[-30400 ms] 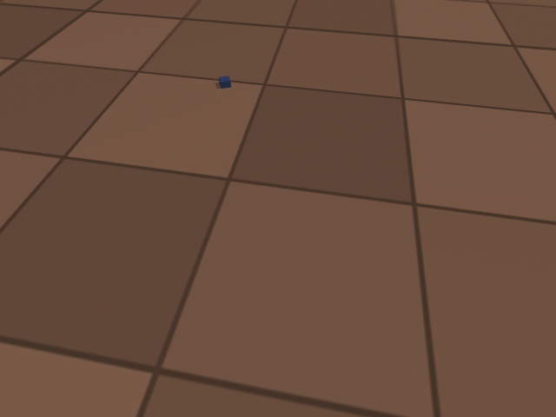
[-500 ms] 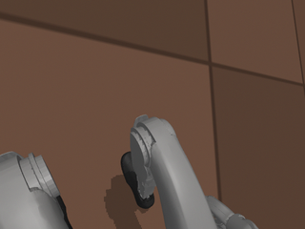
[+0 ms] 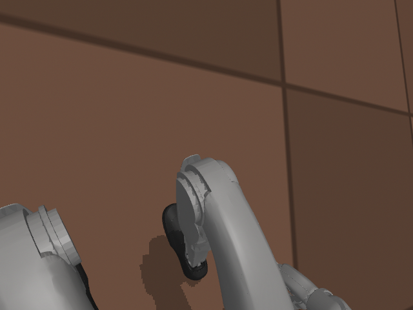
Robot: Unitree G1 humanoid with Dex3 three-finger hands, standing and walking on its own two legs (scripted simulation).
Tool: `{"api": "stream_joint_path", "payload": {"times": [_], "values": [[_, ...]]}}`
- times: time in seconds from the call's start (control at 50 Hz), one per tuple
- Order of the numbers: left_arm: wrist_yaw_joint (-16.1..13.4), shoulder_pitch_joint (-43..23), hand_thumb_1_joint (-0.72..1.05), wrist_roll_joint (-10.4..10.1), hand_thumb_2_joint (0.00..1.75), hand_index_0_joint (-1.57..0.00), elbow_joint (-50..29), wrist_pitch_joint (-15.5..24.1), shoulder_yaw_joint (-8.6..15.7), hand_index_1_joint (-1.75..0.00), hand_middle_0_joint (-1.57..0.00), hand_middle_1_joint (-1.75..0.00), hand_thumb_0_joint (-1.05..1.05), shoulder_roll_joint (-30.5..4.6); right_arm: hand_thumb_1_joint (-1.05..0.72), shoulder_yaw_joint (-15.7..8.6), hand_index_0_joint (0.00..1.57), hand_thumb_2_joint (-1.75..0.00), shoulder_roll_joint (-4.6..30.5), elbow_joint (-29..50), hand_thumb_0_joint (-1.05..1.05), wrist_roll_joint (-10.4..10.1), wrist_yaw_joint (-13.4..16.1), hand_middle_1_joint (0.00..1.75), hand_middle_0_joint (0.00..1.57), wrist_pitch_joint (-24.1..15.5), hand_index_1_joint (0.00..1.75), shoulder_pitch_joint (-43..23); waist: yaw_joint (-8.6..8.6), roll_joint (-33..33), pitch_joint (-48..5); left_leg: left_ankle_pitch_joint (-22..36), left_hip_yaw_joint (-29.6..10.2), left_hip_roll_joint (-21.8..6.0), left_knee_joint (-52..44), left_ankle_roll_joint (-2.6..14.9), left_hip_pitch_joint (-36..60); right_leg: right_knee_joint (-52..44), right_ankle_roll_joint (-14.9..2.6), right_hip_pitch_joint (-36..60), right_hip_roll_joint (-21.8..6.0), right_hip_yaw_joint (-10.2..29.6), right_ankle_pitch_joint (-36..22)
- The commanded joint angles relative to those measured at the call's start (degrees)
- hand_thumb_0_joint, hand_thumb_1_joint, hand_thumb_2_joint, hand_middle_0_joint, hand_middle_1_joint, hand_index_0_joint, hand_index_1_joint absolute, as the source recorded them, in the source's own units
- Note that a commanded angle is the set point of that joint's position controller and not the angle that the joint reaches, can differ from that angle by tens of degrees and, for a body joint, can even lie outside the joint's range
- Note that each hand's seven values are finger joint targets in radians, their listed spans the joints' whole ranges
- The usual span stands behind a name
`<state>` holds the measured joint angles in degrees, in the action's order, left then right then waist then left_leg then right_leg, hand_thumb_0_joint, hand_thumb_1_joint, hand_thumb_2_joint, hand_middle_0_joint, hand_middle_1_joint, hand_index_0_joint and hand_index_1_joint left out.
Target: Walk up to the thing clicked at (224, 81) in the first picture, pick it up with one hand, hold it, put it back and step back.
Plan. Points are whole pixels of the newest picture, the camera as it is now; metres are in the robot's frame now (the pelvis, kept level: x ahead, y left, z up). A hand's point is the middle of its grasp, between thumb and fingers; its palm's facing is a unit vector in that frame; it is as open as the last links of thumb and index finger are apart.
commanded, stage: close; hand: left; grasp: from above
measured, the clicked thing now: out of the picture +0.44 +0.34 -0.28
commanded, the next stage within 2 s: settle in 0.52 s
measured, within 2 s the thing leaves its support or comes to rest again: leaves its support in 0.96 s
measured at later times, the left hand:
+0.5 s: hand out of the picture +0.42 +0.34 -0.25, palm faces -0.41 -0.16 -0.89, open 9.5 cm
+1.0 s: hand out of the picture +0.43 +0.34 -0.24, palm faces -0.39 -0.17 -0.91, open 9.5 cm
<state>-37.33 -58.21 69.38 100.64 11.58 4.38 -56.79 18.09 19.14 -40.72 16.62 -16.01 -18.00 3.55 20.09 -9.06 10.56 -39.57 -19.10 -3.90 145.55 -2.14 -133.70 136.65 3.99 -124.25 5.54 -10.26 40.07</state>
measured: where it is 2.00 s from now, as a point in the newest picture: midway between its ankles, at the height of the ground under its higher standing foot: (139, 278)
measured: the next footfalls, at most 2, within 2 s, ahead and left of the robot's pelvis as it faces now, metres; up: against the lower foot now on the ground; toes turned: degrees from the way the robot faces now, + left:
none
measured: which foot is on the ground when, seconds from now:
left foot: down 0.00-1.00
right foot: down 0.00-1.00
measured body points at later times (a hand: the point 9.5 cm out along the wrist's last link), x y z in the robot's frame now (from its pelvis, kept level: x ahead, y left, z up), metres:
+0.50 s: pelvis +0.00 +0.00 +0.00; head +0.26 +0.14 +0.34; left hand +0.44 +0.35 -0.20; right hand +0.07 -0.24 -0.06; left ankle +0.07 +0.14 -0.27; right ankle +0.11 -0.12 -0.27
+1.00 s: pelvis +0.00 +0.00 +0.00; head +0.26 +0.14 +0.34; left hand +0.44 +0.35 -0.18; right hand +0.07 -0.24 -0.07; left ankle +0.07 +0.14 -0.27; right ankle +0.11 -0.12 -0.27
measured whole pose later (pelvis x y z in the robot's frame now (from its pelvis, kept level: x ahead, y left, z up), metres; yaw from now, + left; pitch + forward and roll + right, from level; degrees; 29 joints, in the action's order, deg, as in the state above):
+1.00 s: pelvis +0.00 +0.00 +0.00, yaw +1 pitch +27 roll -14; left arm -32.9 -54.3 68.6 90.2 9.6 6.5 -53.0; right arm 15.6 18.4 -40.9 15.4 -15.6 -15.8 6.2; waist 18.6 -7.3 7.9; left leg -39.3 -18.0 -3.6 144.9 -2.0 -134.8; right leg 136.7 3.5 -125.4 5.0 -9.6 40.4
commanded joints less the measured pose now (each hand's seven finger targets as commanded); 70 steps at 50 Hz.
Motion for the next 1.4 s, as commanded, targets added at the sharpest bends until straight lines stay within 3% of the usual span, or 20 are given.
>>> {"api": "stream_joint_path", "payload": {"times": [0.0,0.1,0.2,0.4,0.52,0.6,0.74,0.76,0.82,0.84,0.88,0.92,0.94,0.98,1.06,1.08,1.18,1.22,1.3,1.38], "values": [[-2.6,-12.1,0.27,-0.9,0.43,-0.7,-6.1,-0.3,-0.5,-0.5,-0.68,-0.52,0.0,-8.0,-0.89,-5.3,0.2,-0.9,18.4,-0.9,0.0,-0.3,0.4,0.3,0.2,-0.1,0.3,9.5,3.61,29.3,-34.7,10.4,8.6,-1.5,-13.6,1.6,28.0,-12.7,-4.05,17.8,2.3,-7.2,-16.6],[-3.1,-11.5,0.41,-1.1,0.43,-0.81,-5.7,-0.5,1.2,-0.48,-0.79,-0.5,0.0,-9.4,-0.89,-5.2,0.2,-0.9,18.5,-1.0,0.0,-0.3,0.6,0.3,0.2,0.3,0.3,10.0,3.1,28.9,-35.0,11.4,8.7,-1.5,-13.5,1.73,27.9,-12.8,-3.91,18.1,2.2,-7.3,-17.6],[-2.4,-12.3,0.48,-1.0,0.42,-0.87,-5.1,-0.7,0.1,-0.46,-0.85,-0.48,0.0,-8.5,-0.9,-5.1,0.2,-0.9,18.8,-0.2,0.0,-0.1,0.4,0.3,0.2,0.4,0.3,10.1,4.06,28.9,-33.1,9.1,8.4,-1.3,-14.1,1.74,27.3,-12.8,-4.12,16.7,2.1,-7.6,-15.4],[-1.8,-11.6,0.67,-1.3,0.41,-1.03,-5.4,-1.1,0.4,-0.41,-1.02,-0.42,0.0,-9.3,-0.9,-5.5,0.2,-0.9,18.8,-0.1,0.0,-0.6,0.9,0.3,0.2,0.7,0.3,9.3,3.17,28.9,-33.2,7.9,8.0,-1.5,-15.0,1.52,27.1,-12.6,-4.37,15.9,2.0,-7.2,-14.0],[-1.9,-11.4,0.74,-1.6,0.41,-1.09,-5.3,-1.4,1.0,-0.38,-1.07,-0.4,0.0,-9.7,-0.89,-5.2,0.2,-0.9,18.6,-0.2,0.0,-0.5,1.1,0.3,0.2,1.1,0.3,10.3,3.18,28.7,-34.9,10.9,8.8,-1.5,-13.8,1.86,27.4,-13.2,-4.01,18.2,2.4,-6.7,-17.0],[-1.3,-12.2,0.81,-1.4,0.42,-1.14,-4.8,-1.4,-0.4,-0.38,-1.13,-0.39,0.0,-8.9,-0.89,-4.7,0.2,-0.9,18.7,0.4,0.0,-0.2,0.9,0.3,0.2,0.9,0.3,10.1,4.26,28.3,-32.8,9.1,8.3,-1.4,-13.9,1.86,26.9,-12.7,-4.05,16.2,2.0,-7.4,-15.3],[0.3,-12.2,0.86,-2.2,0.57,-1.24,-7.1,-1.6,0.3,-0.44,-1.23,-0.44,0.0,-10.0,-0.91,-5.0,0.2,-0.9,18.6,0.3,0.0,-0.7,1.2,0.3,0.2,1.0,0.3,11.0,3.23,29.4,-35.1,9.9,8.6,-1.2,-14.3,1.81,28.0,-12.7,-4.14,17.4,2.0,-7.0,-15.7],[0.5,-10.5,0.85,-2.4,0.57,-1.23,-6.8,-1.8,1.0,-0.45,-1.23,-0.45,0.0,-10.4,-0.91,-5.3,0.2,-0.9,18.5,0.3,0.0,-0.8,1.5,0.3,0.2,1.4,0.3,10.3,2.37,29.5,-35.8,9.7,9.0,-1.2,-14.3,1.89,27.4,-13.3,-4.19,18.5,2.2,-6.4,-15.8],[0.9,-11.8,0.88,-2.1,0.6,-1.25,-11.2,-1.6,2.1,-0.47,-1.25,-0.47,0.0,-11.3,-0.91,-5.6,0.2,-0.9,17.9,-0.4,0.0,-0.7,1.4,0.3,0.2,1.8,0.3,11.0,1.41,32.3,-38.7,11.9,9.0,-1.2,-14.4,1.66,29.0,-12.3,-4.39,18.3,2.0,-6.7,-17.3],[1.3,-12.2,0.88,-1.9,0.6,-1.26,-10.7,-1.9,1.3,-0.45,-1.26,-0.45,0.0,-10.7,-0.91,-5.7,0.2,-0.91,17.6,-0.3,0.0,-0.9,1.3,0.3,0.2,1.8,0.3,11.1,2.07,31.9,-37.2,10.6,9.4,-1.1,-13.9,1.79,28.1,-12.1,-4.38,17.4,1.9,-6.5,-16.6],[1.3,-14.3,0.89,-1.9,0.59,-1.26,-17.1,-1.5,3.3,-0.44,-1.26,-0.44,0.0,-12.3,-0.91,-7.4,0.2,-0.9,18.6,-0.6,0.0,-1.2,1.2,0.3,0.2,1.9,0.3,12.0,1.06,35.0,-40.0,11.7,9.3,-1.1,-14.6,1.45,30.5,-11.7,-4.7,17.0,1.6,-6.6,-17.0],[1.6,-13.2,0.87,-1.5,0.59,-1.26,-21.9,-1.6,3.6,-0.43,-1.26,-0.42,0.0,-11.0,-0.91,-8.5,0.2,-0.91,18.1,0.6,0.0,-1.7,1.0,0.3,0.2,1.9,0.3,10.7,-0.62,37.9,-43.9,13.8,9.4,-1.1,-15.2,0.99,33.3,-11.3,-5.05,16.6,1.4,-6.4,-18.1],[1.7,-9.8,0.88,-1.6,0.57,-1.26,-19.2,-2.3,3.6,-0.42,-1.26,-0.41,0.0,-9.1,-0.91,-9.0,0.2,-0.91,17.7,-0.1,0.0,-2.0,0.7,0.3,0.2,2.2,0.3,11.3,-0.61,36.9,-43.4,14.1,9.6,-1.0,-15.4,1.02,32.7,-11.3,-5.1,16.7,1.5,-6.3,-18.6],[2.2,-10.3,0.86,-1.8,0.56,-1.24,-21.2,-2.9,3.8,-0.42,-1.24,-0.42,0.0,-7.8,-0.91,-10.1,0.2,-0.9,17.3,-0.3,0.0,-2.7,0.6,0.3,0.2,2.8,0.3,11.8,-0.83,35.8,-43.2,13.4,10.4,-0.7,-15.3,1.38,30.3,-11.7,-5.1,15.7,1.4,-5.8,-18.2],[3.7,-10.6,0.9,-2.3,0.58,-1.25,-28.6,-4.8,4.4,-0.45,-1.25,-0.45,0.0,-6.7,-0.91,-12.3,0.2,-0.9,16.4,-0.5,0.0,-4.1,0.5,0.3,0.2,4.0,0.3,12.3,-3.76,37.6,-49.4,14.8,11.3,-0.5,-16.0,1.55,32.6,-12.0,-5.38,15.2,1.1,-4.6,-18.9],[4.3,-8.4,0.92,-2.5,0.59,-1.27,-25.4,-5.8,2.5,-0.45,-1.26,-0.45,0.0,-2.9,-0.91,-12.8,0.2,-0.9,15.7,-0.5,0.0,-4.6,0.3,0.3,0.2,4.4,0.3,12.5,-2.89,36.4,-48.0,14.0,11.4,-0.5,-15.8,1.74,31.2,-12.1,-5.55,14.9,1.2,-3.9,-18.4],[8.3,-11.1,0.9,-3.4,0.57,-1.26,-27.5,-7.4,1.6,-0.43,-1.26,-0.43,0.0,-1.6,-0.91,-14.7,0.2,-0.9,15.1,-0.8,0.0,-6.6,0.8,0.3,0.2,6.0,0.3,13.9,-3.65,31.5,-46.9,10.6,12.0,0.2,-17.2,2.57,28.1,-13.6,-5.51,12.7,0.8,-2.9,-14.8],[10.1,-11.0,0.89,-4.0,0.56,-1.26,-26.5,-7.5,-0.1,-0.44,-1.26,-0.43,0.0,1.1,-0.91,-15.0,0.2,-0.9,14.4,-0.6,0.0,-7.2,1.2,0.3,0.2,6.7,0.3,13.3,-3.81,30.1,-45.7,9.0,12.4,0.4,-17.5,2.85,26.8,-14.2,-5.62,12.2,0.7,-2.1,-12.9],[12.9,-11.4,0.89,-4.9,0.58,-1.26,-27.8,-7.0,-0.1,-0.43,-1.27,-0.42,0.0,1.7,-0.91,-15.8,0.2,-0.9,13.7,0.2,0.0,-8.0,2.2,0.3,0.2,8.0,0.3,13.8,-4.44,26.2,-46.1,7.1,12.9,1.0,-18.0,3.16,25.5,-15.9,-5.66,12.6,0.2,-0.9,-9.5],[14.7,-11.7,0.86,-4.3,0.56,-1.24,-31.2,-6.1,1.0,-0.43,-1.25,-0.42,0.0,-0.3,-0.91,-16.1,0.2,-0.9,12.7,0.7,0.0,-8.6,3.4,0.3,0.2,9.9,0.3,14.3,-6.13,26.3,-49.4,9.9,14.0,1.4,-18.1,3.14,26.3,-16.2,-5.58,16.1,0.0,0.7,-11.7]]}}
